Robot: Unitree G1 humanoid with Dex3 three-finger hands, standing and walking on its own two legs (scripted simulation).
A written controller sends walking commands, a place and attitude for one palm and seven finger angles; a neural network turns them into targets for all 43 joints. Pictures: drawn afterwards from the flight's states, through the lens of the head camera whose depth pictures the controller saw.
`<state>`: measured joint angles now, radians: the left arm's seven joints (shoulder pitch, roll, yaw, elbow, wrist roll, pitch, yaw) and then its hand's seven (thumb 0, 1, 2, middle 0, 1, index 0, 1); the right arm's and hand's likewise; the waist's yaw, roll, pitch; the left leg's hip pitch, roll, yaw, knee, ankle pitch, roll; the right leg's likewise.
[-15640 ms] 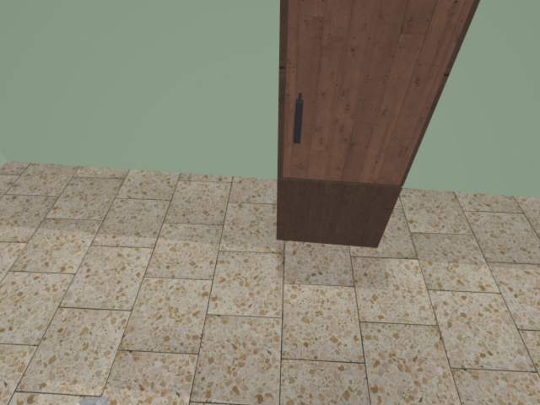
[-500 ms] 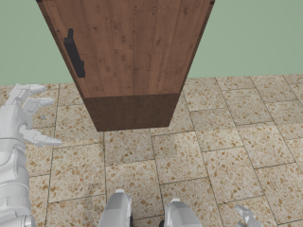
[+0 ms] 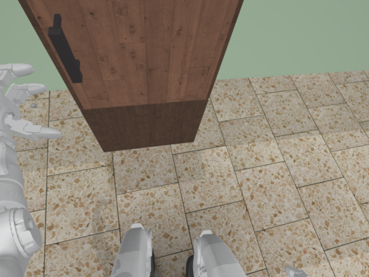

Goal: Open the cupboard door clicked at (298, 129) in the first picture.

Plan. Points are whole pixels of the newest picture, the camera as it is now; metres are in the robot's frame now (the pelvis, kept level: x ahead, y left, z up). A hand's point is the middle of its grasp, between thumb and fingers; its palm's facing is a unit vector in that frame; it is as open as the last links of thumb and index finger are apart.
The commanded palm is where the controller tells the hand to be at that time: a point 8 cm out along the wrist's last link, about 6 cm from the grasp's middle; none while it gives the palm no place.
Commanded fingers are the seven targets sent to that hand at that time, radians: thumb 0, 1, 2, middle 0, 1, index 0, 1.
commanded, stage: move the hooked fingers beside the handle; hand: left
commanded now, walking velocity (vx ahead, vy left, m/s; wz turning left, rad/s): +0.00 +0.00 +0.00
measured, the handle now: (68, 51) +0.58 +0.26 +0.05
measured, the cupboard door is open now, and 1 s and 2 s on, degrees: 0 0 0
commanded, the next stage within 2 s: slide the fingers in behind the handle in 1.30 s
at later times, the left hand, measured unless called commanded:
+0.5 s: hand (36, 76) +0.51 +0.32 +0.04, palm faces +0.17 -0.99 -0.01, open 14.0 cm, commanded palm +0.51 +0.34 +0.04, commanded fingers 0.00 -0.50 0.30 -0.30 -1.20 -0.30 -1.20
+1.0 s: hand (36, 76) +0.51 +0.31 +0.04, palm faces +0.15 -0.99 -0.01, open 14.0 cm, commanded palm +0.50 +0.33 +0.04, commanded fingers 0.00 -0.50 0.30 -0.30 -1.20 -0.30 -1.20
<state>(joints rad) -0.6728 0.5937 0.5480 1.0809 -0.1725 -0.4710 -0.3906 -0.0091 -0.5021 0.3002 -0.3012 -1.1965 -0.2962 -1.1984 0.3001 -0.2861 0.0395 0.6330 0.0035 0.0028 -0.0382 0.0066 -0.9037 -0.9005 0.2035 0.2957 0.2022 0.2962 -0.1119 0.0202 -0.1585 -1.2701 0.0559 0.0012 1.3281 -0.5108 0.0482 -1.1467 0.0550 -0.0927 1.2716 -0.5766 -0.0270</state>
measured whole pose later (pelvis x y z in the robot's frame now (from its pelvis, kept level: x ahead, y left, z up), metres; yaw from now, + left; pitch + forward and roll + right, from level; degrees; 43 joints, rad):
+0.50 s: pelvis +0.00 +0.00 -0.02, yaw -2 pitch +30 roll -8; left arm -0.94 0.80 0.60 1.22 -0.09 -0.39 -0.39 -0.01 -0.50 0.30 -0.30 -1.20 -0.30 -1.20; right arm 0.33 -0.29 0.08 0.62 -0.01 0.05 -0.02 0.00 -0.90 -0.90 0.20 0.30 0.20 0.30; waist -0.19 0.03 -0.13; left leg -1.41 0.07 -0.03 1.40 -0.53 0.05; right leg -1.27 0.07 -0.12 1.31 -0.58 -0.02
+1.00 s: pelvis +0.00 +0.01 -0.01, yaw -1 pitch +30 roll -8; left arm -0.91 0.74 0.56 1.17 -0.09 -0.39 -0.37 -0.01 -0.50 0.30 -0.30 -1.20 -0.29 -1.20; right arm 0.33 -0.28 0.07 0.62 -0.02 0.08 -0.01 0.00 -0.90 -0.90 0.20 0.30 0.20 0.30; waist -0.18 0.03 -0.13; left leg -1.38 0.06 -0.03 1.36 -0.52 0.06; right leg -1.23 0.07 -0.12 1.26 -0.57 -0.01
